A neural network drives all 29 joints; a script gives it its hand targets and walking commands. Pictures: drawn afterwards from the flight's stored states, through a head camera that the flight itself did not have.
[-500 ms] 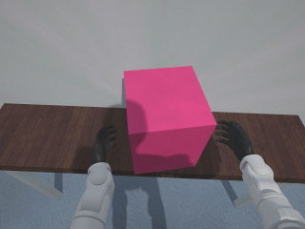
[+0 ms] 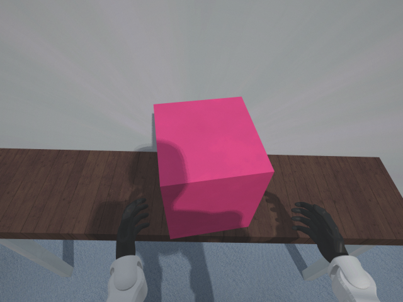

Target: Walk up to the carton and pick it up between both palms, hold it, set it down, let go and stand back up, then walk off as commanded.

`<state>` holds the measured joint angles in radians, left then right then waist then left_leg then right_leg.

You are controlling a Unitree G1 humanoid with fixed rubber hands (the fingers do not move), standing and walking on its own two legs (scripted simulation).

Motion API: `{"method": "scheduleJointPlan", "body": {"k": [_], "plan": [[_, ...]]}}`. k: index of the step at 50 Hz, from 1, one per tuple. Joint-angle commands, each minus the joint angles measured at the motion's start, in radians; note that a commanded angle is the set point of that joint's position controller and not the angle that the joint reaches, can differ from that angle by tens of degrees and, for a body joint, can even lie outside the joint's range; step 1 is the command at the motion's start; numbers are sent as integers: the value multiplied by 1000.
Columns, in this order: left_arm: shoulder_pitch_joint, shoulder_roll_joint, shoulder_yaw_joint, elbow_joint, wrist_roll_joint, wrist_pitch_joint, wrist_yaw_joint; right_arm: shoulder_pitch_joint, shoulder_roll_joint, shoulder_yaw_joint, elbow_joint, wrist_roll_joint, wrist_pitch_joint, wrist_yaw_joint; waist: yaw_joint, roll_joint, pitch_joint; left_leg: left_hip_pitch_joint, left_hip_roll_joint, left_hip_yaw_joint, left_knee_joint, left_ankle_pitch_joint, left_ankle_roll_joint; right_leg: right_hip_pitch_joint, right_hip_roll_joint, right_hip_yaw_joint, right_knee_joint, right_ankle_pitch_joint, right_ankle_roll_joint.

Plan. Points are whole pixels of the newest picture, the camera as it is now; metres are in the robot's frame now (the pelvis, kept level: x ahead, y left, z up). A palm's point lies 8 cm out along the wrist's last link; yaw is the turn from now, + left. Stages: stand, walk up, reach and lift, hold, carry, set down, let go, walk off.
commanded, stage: set down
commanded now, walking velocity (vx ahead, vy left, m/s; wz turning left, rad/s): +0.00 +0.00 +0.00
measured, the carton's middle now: (204, 170) +0.42 +0.03 -0.01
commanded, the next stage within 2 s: none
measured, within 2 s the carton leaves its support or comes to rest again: neither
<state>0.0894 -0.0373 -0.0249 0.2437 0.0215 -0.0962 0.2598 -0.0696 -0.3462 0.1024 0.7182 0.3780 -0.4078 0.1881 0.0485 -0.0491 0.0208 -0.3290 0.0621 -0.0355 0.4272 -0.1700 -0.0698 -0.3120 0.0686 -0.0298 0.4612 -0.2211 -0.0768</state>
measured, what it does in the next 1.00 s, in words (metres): stands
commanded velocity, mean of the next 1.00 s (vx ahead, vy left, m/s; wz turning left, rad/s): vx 0.00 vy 0.00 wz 0.00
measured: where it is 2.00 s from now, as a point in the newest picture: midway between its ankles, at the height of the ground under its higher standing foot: outside the picture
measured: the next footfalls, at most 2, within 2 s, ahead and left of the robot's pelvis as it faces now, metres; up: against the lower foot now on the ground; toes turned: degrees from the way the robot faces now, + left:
none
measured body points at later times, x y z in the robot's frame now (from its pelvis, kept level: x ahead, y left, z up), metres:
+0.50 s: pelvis +0.02 +0.00 +0.00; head +0.01 +0.01 +0.45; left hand +0.22 +0.19 -0.01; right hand +0.23 -0.22 -0.02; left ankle +0.03 +0.17 -0.74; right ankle +0.01 -0.07 -0.74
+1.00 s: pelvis +0.03 +0.02 +0.00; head +0.03 +0.03 +0.45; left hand +0.21 +0.20 -0.03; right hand +0.21 -0.22 -0.04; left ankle +0.03 +0.17 -0.74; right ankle +0.01 -0.07 -0.74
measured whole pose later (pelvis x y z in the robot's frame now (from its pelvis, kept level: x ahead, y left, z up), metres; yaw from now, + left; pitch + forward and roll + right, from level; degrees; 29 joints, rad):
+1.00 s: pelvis +0.03 +0.02 +0.00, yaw -3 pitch -2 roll +1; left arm 0.34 0.04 -0.05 0.25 0.02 -0.08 0.22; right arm 0.23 -0.32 0.08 0.61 0.34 -0.34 0.18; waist 0.04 -0.04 0.02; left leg -0.13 0.04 0.03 0.37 -0.21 -0.04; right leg -0.14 0.05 0.03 0.42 -0.25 -0.05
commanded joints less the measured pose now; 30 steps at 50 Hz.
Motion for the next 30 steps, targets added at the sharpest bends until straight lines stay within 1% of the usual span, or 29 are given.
{"method": "scheduleJointPlan", "body": {"k": [1,2,3,4,5,6,7,8,9,10,11,12,13,14,15,16,17,18,19,20,21,22,23,24,25,26,27,29,30], "plan": [[-81,-17,-17,-224,27,-69,4,-138,-208,-77,-174,1,-83,-10,15,-57,-351,133,-49,29,-24,198,70,209,-66,104,-74,289,57],[-102,-5,-40,-242,0,-75,1,-155,-218,-80,-195,0,-91,-1,-17,-60,-328,87,-59,20,-13,165,78,204,-72,110,-79,228,56],[-140,19,-22,-190,-3,-85,-8,-188,-179,-81,-197,-12,-84,-13,-10,-65,-297,38,-64,32,-23,103,82,204,-90,138,-82,228,71],[-50,14,-18,-215,2,-90,-4,-71,-188,-67,-159,6,-88,-3,-18,-72,-274,59,-64,26,-21,102,82,209,-90,143,-80,194,66],[-25,22,-21,-280,-13,-106,-6,-60,-177,-56,-258,10,-101,-9,-11,-87,-328,64,-66,25,-15,134,74,265,-97,155,-80,236,79],[-125,60,-19,-228,-24,-97,-9,-158,-181,-64,-231,-3,-89,-14,-20,-71,-304,-12,-73,25,-17,55,80,245,-123,184,-76,237,91],[133,21,-4,-331,-1,-120,-2,104,-174,-39,-274,21,-111,-11,-15,-88,-299,69,-61,5,-24,137,78,324,-121,186,-73,298,89],[-85,61,-1,-244,-7,-117,-5,-119,-166,-46,-262,4,-101,-22,15,-67,-309,15,-79,38,-24,84,72,256,-118,182,-70,296,97],[20,32,-4,-215,9,-113,-14,14,-144,-44,-205,-14,-95,-23,-17,-72,-218,27,-71,27,-35,76,82,259,-114,172,-74,277,93],[12,37,-24,-281,4,-115,-14,-16,-164,-57,-242,12,-106,-26,-7,-41,-279,68,-75,28,-33,101,68,238,-102,155,-72,322,90],[51,26,-19,-247,12,-109,-16,19,-160,-41,-211,10,-104,-23,-1,-41,-240,89,-72,30,-34,130,65,230,-91,146,-73,359,83],[141,6,-50,-249,11,-107,-26,136,-179,-47,-176,20,-107,-17,-31,-38,-208,153,-64,21,-39,137,67,201,-82,123,-84,321,69],[127,19,-35,-325,15,-109,-24,89,-175,-54,-263,27,-120,-23,-13,-36,-277,194,-69,27,-26,179,56,210,-83,121,-81,407,71],[106,43,-13,-273,17,-104,-25,94,-176,-63,-232,22,-107,-29,6,-21,-234,198,-75,39,-27,138,57,173,-80,125,-92,328,69],[72,45,-18,-278,12,-106,-25,69,-156,-41,-242,7,-113,-31,-5,-29,-183,184,-78,49,-29,94,71,150,-84,136,-105,215,63],[57,44,-39,-289,6,-98,-25,55,-157,-59,-267,-4,-110,-31,-29,-30,-191,166,-78,43,-26,87,66,172,-94,135,-105,239,72],[53,70,-20,-234,-7,-93,-29,54,-176,-73,-254,-6,-94,-31,-22,-67,-168,149,-79,42,-40,33,65,159,-98,146,-120,161,82],[-273,135,-31,-260,-69,-107,2,-269,-200,-116,-362,-18,-81,-20,7,-50,-235,20,-74,64,-23,-73,76,91,-95,141,-77,-33,78],[56,43,-50,-222,-36,-99,1,68,-158,-70,-278,-12,-79,-17,-17,-70,-97,114,-71,52,-52,-50,82,113,-104,152,-126,-23,71],[11,57,-39,-248,-34,-97,4,27,-145,-74,-331,-3,-78,-17,3,-73,-128,146,-66,62,-54,-37,79,101,-99,144,-128,-34,68],[82,66,-48,-289,-29,-94,3,112,-158,-79,-308,-9,-74,-14,-12,-40,-144,185,-60,57,-48,66,66,132,-87,112,-116,100,60],[118,65,-27,-240,-16,-86,-10,152,-147,-64,-291,3,-65,-24,-1,-69,-115,216,-69,72,-53,65,68,132,-96,135,-130,135,62],[119,67,-7,-272,-7,-78,-8,141,-158,-57,-302,13,-62,-25,14,-65,-162,230,-77,75,-53,123,60,166,-96,140,-123,236,71],[146,75,9,-161,6,-61,-23,152,-172,-54,-287,3,-47,-31,16,-103,-108,240,-75,80,-61,112,61,151,-84,128,-138,213,69],[132,58,-7,-227,11,-61,-19,163,-176,-56,-301,9,-47,-27,17,-68,-107,269,-79,79,-55,125,60,138,-85,121,-135,231,67],[134,49,-5,-154,23,-44,-33,147,-168,-53,-280,-20,-39,-32,-6,-82,-69,259,-82,72,-66,105,65,113,-70,103,-144,194,62],[174,56,-13,-152,18,-41,-43,189,-159,-69,-284,-28,-31,-40,-9,-99,-59,284,-84,68,-71,137,63,115,-78,111,-151,292,66],[202,38,-32,-172,23,-30,-54,215,-174,-73,-267,-33,-24,-40,-13,-91,-51,326,-77,64,-75,165,53,123,-75,100,-153,316,63],[198,41,-19,-362,14,-54,-15,187,-221,-100,-374,6,-47,-13,7,-24,-117,340,-66,50,-73,217,44,132,-61,81,-133,348,55]]}}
